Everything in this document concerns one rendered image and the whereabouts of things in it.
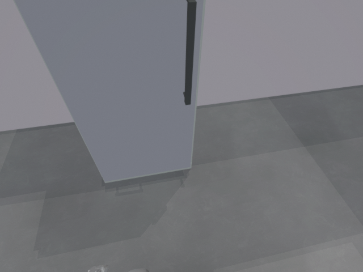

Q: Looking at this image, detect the fridge door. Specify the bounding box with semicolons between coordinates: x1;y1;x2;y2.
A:
14;0;204;181

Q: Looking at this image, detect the handle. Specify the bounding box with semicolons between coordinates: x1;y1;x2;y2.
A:
183;0;197;105

